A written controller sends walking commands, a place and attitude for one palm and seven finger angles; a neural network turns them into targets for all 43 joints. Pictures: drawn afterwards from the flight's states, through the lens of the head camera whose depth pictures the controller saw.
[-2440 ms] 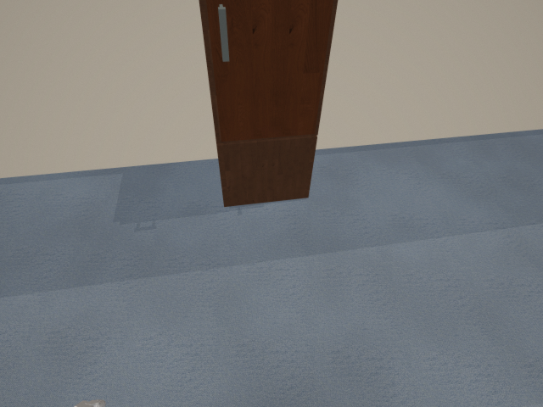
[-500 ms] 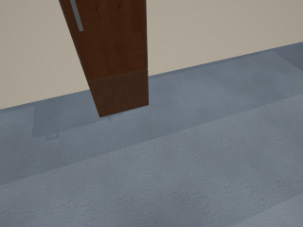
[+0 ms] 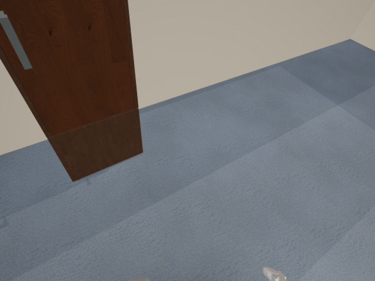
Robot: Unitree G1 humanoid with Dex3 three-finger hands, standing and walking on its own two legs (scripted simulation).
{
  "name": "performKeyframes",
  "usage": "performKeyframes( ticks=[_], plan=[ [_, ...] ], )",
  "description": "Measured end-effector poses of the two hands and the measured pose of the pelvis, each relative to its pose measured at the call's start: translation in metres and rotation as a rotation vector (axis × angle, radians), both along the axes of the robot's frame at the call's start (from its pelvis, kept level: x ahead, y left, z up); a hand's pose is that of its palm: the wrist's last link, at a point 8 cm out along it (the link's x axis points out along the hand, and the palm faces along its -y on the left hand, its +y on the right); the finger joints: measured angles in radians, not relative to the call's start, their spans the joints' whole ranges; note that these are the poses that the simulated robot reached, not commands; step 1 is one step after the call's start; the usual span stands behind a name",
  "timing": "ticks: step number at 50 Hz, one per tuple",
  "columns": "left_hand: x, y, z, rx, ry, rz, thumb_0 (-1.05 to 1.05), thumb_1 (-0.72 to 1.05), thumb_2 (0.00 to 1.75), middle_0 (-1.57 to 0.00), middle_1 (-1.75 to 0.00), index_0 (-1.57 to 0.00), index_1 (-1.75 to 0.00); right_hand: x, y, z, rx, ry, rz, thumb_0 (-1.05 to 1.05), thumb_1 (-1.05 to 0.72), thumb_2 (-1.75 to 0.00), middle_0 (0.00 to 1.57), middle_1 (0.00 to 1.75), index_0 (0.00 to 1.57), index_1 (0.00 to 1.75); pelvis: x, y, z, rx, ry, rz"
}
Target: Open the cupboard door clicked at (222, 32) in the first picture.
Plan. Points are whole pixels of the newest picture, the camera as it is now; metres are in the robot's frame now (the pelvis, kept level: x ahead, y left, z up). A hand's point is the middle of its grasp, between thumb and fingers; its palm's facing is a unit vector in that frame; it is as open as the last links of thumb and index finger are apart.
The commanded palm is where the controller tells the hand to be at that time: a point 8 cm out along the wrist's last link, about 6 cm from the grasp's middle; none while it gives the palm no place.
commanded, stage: walk to a spot facing it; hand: left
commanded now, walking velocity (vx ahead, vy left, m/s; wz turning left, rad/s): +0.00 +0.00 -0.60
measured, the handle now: (15, 41) +0.68 +0.60 +0.10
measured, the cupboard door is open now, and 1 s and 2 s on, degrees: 0 0 0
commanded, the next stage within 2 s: turn to face it in 0.24 s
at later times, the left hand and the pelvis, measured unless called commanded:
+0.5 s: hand (153, 214) +0.31 +0.12 -0.15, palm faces -0.26 -0.94 -0.23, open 7.4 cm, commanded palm none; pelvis +0.13 -0.02 +0.00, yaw -12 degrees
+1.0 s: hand (111, 241) +0.22 +0.21 -0.15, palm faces +0.10 -0.96 -0.27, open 7.4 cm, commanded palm none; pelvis +0.16 -0.02 +0.02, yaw +3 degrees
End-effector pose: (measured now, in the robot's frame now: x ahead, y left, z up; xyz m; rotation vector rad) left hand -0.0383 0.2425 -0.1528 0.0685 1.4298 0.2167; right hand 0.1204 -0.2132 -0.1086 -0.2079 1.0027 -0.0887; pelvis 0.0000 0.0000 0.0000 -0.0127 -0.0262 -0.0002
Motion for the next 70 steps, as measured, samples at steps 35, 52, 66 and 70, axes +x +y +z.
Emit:
performKeyframes(
  ticks=[35, 52, 66, 70],
  plan=[
    [0.317, -0.062, 0.01, -0.058, -0.309, -0.254, 0.0, 0.91, 0.9, -0.21, -0.3, -0.2, -0.3, 0.0, -0.015, -0.026, 0.047, 0.349, -0.288, 0.01, -0.92, -0.9, 0.2, 0.3, 0.2, 0.3, 0.15, -0.011, -0.002, -0.031, 0.013, -0.09],
    [0.251, 0.007, 0.038, 0.125, -0.175, -0.027, 0.01, 0.91, 0.9, -0.2, -0.29, -0.2, -0.3, 0.093, -0.059, -0.003, -0.045, 0.258, -0.078, 0.01, -0.91, -0.9, 0.2, 0.3, 0.21, 0.3, 0.158, -0.024, 0.016, -0.01, 0.047, 0.079],
    [0.2, -0.06, 0.058, 0.178, -0.26, 0.125, 0.0, 0.91, 0.9, -0.21, -0.29, -0.2, -0.3, 0.179, -0.104, -0.015, -0.028, 0.18, 0.153, 0.01, -0.91, -0.9, 0.19, 0.3, 0.2, 0.3, 0.148, -0.076, 0.014, 0.043, 0.016, 0.297],
    [0.169, -0.071, 0.053, 0.157, -0.223, 0.189, 0.0, 0.91, 0.9, -0.21, -0.29, -0.2, -0.3, 0.197, -0.091, -0.01, -0.029, 0.18, 0.23, 0.01, -0.91, -0.9, 0.19, 0.3, 0.2, 0.3, 0.145, -0.08, 0.016, 0.052, 0.019, 0.35]
  ],
)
